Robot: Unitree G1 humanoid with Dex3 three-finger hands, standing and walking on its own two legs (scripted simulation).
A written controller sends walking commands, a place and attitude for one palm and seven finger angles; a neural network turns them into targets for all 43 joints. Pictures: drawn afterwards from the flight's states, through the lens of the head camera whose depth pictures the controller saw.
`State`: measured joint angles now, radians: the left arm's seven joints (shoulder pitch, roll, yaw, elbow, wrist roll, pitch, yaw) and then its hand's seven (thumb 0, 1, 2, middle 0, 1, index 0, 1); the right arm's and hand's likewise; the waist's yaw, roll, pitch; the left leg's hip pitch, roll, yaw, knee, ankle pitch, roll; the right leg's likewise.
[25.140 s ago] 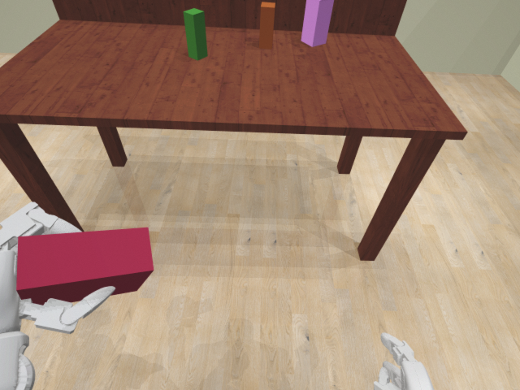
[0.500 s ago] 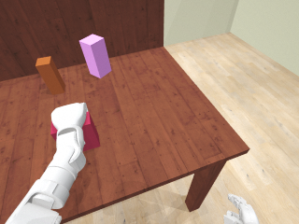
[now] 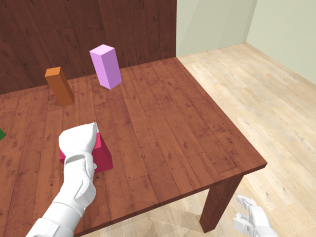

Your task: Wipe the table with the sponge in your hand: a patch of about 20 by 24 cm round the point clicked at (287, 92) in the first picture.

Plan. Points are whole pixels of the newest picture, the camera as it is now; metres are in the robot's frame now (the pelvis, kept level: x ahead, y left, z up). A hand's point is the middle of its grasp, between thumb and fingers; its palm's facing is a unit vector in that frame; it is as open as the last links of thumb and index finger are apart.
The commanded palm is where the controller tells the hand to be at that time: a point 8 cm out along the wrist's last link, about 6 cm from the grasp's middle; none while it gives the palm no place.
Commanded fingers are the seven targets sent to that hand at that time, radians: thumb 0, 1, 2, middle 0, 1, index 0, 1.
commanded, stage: wipe back along the middle lane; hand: left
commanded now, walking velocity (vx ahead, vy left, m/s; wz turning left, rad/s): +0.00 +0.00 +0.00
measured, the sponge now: (90, 160) +0.31 +0.24 +0.01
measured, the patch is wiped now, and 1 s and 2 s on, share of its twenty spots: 0.70 0.85 0.95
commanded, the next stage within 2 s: slide across to the third lane in 0.56 s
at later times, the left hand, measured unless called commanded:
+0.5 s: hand (86, 169) +0.26 +0.22 +0.06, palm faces +0.07 -0.12 -0.99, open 9.4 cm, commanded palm +0.21 +0.21 +0.09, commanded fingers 0.00 0.10 1.30 -1.20 -1.60 -1.20 -1.60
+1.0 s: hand (95, 170) +0.25 +0.20 +0.06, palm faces +0.02 -0.10 -0.99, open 9.4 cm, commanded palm +0.22 +0.16 +0.11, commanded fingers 0.00 0.10 1.30 -1.20 -1.60 -1.20 -1.60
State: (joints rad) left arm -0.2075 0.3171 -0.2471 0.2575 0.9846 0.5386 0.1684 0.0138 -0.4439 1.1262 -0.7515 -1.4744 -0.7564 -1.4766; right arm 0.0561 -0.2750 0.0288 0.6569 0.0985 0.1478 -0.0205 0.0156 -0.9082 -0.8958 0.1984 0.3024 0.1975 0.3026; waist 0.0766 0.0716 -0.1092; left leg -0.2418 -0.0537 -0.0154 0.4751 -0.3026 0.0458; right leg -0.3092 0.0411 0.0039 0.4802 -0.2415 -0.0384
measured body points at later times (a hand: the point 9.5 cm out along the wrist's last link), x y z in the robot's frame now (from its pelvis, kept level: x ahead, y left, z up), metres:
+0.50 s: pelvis -0.01 +0.00 +0.00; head -0.03 -0.04 +0.45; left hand +0.25 +0.22 +0.11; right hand +0.23 -0.21 -0.08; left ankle -0.04 +0.09 -0.74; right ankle +0.00 -0.10 -0.74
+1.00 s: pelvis -0.02 -0.01 +0.00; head -0.05 -0.05 +0.45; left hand +0.25 +0.20 +0.11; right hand +0.23 -0.22 -0.08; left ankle -0.04 +0.09 -0.74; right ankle +0.00 -0.10 -0.74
